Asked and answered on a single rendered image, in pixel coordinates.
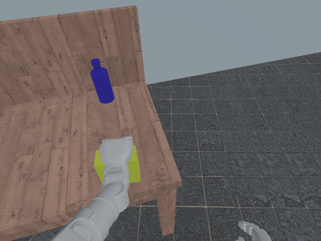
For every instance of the table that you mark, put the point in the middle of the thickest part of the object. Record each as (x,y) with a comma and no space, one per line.
(52,121)

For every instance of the sponge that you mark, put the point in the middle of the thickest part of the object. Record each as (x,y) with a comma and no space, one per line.
(133,165)

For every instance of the robot right hand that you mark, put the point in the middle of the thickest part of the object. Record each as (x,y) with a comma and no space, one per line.
(253,230)

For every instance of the robot left forearm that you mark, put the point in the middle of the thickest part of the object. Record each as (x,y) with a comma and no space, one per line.
(94,221)

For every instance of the robot left upper arm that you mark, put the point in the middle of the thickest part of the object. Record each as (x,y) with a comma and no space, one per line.
(70,235)

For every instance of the robot left hand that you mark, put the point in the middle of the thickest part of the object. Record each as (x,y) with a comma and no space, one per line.
(116,150)

